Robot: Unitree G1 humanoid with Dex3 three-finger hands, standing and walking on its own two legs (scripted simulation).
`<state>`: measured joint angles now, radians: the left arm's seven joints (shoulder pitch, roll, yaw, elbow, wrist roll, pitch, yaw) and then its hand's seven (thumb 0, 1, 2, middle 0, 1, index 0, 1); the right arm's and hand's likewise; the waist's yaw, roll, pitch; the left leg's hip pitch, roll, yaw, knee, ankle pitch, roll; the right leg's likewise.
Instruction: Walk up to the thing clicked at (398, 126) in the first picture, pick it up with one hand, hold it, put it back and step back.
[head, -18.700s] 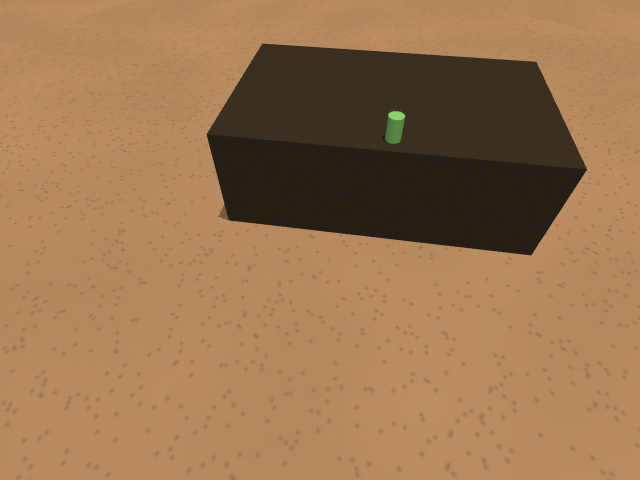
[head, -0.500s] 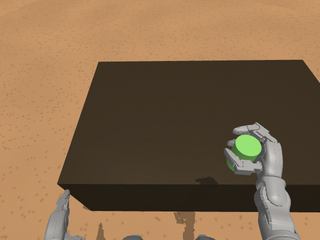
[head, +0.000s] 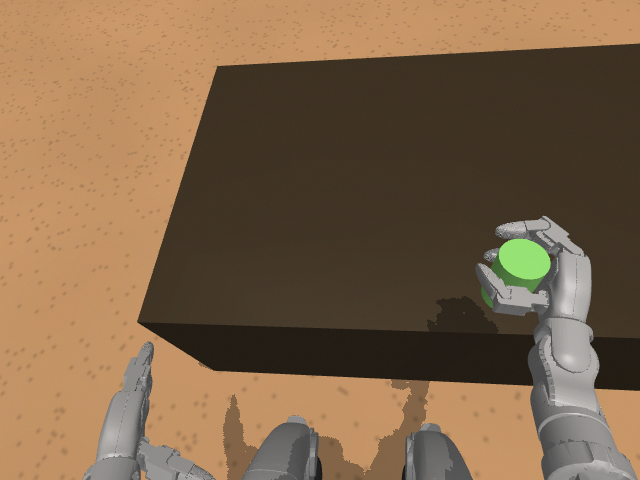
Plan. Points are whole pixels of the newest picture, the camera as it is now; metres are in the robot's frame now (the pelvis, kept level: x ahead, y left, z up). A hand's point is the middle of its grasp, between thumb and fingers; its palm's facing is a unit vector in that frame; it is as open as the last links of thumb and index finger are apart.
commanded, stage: crouch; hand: right
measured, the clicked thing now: (512, 277) +0.37 -0.19 -0.02
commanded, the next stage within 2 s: lower in 0.58 s
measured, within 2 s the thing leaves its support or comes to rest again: rests again in 1.74 s
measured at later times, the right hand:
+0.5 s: hand (506, 267) +0.41 -0.20 -0.06, palm faces +0.21 +0.98 -0.01, open 7.8 cm
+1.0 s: hand (497, 275) +0.42 -0.21 -0.12, palm faces +0.21 +0.98 +0.01, open 7.8 cm
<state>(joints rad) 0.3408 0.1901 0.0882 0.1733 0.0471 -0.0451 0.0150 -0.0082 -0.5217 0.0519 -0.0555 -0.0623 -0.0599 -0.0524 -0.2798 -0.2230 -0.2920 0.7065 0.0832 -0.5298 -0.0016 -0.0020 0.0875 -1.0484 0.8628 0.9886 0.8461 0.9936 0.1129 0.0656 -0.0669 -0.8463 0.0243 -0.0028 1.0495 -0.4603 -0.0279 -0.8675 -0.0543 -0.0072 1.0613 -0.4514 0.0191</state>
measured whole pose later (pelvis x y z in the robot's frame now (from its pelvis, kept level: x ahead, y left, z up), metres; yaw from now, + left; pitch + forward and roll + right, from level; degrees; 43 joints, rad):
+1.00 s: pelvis -0.01 +0.00 -0.07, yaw +1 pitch +26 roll +4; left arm 0.44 0.26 0.10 -0.22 0.09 -0.04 -0.05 -0.01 -0.52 0.04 -0.06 -0.05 -0.06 -0.05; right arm -0.48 -0.37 -0.52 0.98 0.03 -0.64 0.07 0.00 0.08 -1.04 0.86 0.99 0.84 1.00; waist 0.25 0.05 -0.15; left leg -1.26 0.00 0.04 1.37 -0.56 -0.02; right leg -1.31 -0.07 0.06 1.43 -0.57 0.02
